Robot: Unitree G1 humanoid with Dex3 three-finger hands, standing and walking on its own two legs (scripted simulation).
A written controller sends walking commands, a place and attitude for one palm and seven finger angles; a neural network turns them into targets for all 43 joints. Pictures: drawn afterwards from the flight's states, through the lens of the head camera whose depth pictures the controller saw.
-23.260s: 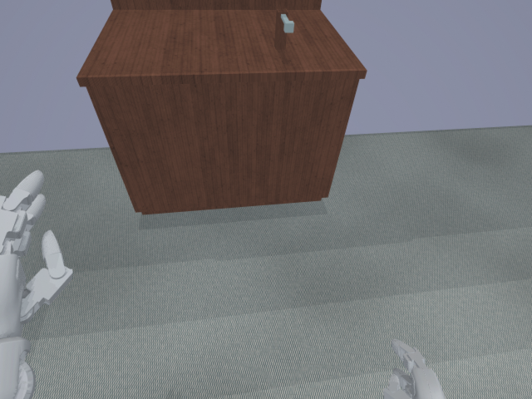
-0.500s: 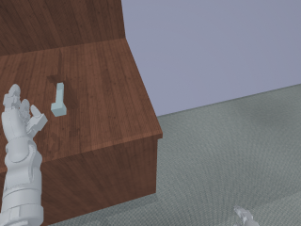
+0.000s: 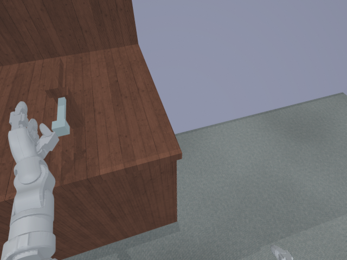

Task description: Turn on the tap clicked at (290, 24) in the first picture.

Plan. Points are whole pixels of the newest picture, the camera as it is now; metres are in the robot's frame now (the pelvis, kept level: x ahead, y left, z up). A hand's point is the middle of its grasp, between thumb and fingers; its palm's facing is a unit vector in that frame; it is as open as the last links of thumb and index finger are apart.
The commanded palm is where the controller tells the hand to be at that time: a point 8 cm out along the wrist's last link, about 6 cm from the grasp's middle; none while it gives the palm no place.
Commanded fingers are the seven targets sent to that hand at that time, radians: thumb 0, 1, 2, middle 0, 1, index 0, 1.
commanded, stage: push the lever round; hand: left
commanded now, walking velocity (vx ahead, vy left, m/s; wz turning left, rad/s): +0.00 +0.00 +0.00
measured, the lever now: (61, 127) +0.37 +0.29 +0.11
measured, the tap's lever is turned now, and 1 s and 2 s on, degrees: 1 27 49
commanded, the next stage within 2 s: none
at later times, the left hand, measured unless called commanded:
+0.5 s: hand (66, 134) +0.36 +0.27 +0.11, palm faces +0.61 -0.79 -0.05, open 7.6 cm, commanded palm +0.31 +0.29 +0.11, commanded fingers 0.00 0.90 0.90 -0.15 -0.15 -0.15 -0.15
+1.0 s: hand (85, 127) +0.38 +0.23 +0.11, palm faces +0.69 -0.72 -0.07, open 7.7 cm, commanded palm +0.33 +0.25 +0.11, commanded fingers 0.00 0.90 0.90 -0.15 -0.15 -0.15 -0.15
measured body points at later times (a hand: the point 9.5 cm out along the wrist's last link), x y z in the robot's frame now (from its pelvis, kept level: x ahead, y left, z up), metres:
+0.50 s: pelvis +0.00 +0.00 +0.00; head +0.02 -0.02 +0.45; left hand +0.32 +0.31 +0.11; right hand +0.14 -0.25 -0.11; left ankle -0.01 +0.12 -0.73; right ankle -0.01 -0.12 -0.73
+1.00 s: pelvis -0.01 +0.00 +0.00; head +0.01 -0.01 +0.45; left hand +0.34 +0.27 +0.11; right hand +0.13 -0.24 -0.12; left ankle -0.01 +0.12 -0.73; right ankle -0.01 -0.12 -0.73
